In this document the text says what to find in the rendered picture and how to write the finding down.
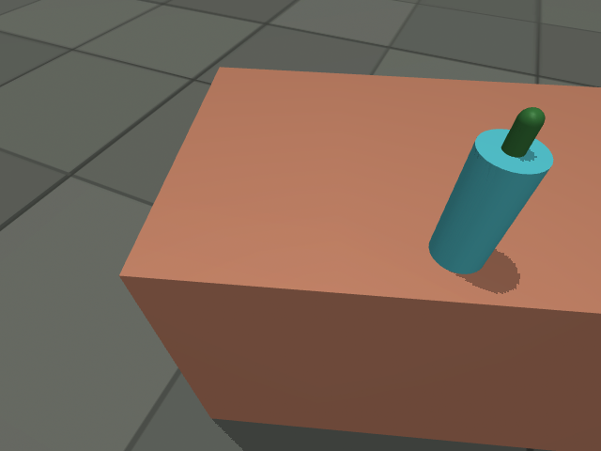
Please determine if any bottle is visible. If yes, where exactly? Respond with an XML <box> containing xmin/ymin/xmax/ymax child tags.
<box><xmin>429</xmin><ymin>107</ymin><xmax>553</xmax><ymax>274</ymax></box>

